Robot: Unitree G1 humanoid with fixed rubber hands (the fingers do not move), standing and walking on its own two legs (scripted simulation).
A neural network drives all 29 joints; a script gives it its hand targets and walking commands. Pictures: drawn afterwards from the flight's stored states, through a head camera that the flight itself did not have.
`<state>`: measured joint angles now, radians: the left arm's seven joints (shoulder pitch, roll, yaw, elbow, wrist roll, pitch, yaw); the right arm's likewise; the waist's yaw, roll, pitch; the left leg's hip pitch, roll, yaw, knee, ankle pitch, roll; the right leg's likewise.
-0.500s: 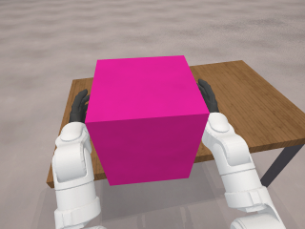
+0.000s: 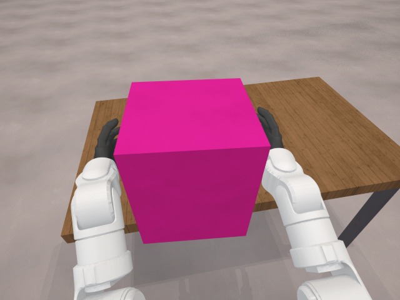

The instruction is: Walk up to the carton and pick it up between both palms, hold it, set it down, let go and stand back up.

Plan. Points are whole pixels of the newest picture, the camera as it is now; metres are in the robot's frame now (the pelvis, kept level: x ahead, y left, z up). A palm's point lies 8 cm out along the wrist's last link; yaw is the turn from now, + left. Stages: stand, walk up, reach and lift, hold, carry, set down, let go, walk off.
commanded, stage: hold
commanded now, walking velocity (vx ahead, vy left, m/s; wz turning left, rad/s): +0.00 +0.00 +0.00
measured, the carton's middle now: (191, 162) +0.36 +0.01 +0.13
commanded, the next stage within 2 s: none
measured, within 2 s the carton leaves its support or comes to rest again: neither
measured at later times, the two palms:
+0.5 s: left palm (106, 159) +0.33 +0.16 +0.18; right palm (274, 142) +0.35 -0.14 +0.18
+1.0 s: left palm (108, 160) +0.34 +0.16 +0.17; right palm (271, 147) +0.36 -0.14 +0.16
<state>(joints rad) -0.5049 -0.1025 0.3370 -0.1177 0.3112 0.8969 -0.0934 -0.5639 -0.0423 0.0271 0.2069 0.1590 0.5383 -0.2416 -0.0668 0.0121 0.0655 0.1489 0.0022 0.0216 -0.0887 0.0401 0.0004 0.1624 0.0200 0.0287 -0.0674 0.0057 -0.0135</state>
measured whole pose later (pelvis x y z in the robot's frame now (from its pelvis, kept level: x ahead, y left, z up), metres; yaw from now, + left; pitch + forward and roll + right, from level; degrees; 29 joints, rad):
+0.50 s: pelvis +0.00 +0.00 +0.00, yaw +0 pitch -5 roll +0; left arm -0.45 -0.12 0.30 -0.22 0.29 0.89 -0.06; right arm -0.54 -0.08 0.06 0.13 0.19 0.53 -0.25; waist -0.07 0.01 0.04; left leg 0.14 0.00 0.02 -0.09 0.04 0.00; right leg 0.16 0.02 0.03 -0.08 0.01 -0.01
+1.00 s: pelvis +0.00 +0.00 +0.00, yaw +0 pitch -6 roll +0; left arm -0.52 -0.11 0.35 -0.09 0.32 0.89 -0.09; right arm -0.58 -0.04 0.02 0.23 0.15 0.53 -0.24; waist -0.06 0.01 0.06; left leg 0.15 0.00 0.03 -0.09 0.04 0.00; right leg 0.16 0.02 0.03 -0.06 0.00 -0.01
